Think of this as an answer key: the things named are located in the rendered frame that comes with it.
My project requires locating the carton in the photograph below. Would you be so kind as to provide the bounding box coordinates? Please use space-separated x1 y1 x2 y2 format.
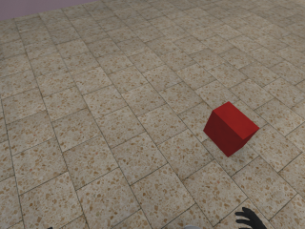
203 101 259 157

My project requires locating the robot right hand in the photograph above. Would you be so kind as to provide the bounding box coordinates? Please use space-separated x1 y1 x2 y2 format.
234 207 267 229

